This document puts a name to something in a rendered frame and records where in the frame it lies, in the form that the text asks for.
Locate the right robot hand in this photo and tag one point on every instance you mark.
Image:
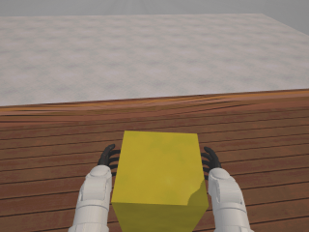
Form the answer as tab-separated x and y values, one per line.
212	162

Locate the right robot forearm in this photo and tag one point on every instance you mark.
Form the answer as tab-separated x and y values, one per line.
227	201

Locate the left robot hand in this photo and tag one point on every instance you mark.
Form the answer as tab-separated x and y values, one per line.
105	158

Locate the carton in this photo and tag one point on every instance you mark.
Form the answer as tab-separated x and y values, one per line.
160	184

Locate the left robot forearm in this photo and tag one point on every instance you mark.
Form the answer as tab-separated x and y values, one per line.
92	207

